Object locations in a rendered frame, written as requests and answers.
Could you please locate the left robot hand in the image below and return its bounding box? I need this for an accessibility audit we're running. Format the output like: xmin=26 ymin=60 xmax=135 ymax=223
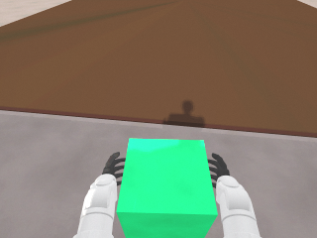
xmin=102 ymin=152 xmax=126 ymax=186

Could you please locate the right robot forearm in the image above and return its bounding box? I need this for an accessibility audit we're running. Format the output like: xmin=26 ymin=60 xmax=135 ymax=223
xmin=216 ymin=176 xmax=262 ymax=238

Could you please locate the left robot forearm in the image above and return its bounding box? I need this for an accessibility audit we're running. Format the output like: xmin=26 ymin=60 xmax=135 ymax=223
xmin=73 ymin=174 xmax=118 ymax=238

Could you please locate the carton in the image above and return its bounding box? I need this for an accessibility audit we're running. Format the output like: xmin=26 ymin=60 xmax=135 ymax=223
xmin=116 ymin=138 xmax=218 ymax=238

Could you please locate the right robot hand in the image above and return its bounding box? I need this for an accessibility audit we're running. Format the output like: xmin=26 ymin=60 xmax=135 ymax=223
xmin=207 ymin=153 xmax=230 ymax=188

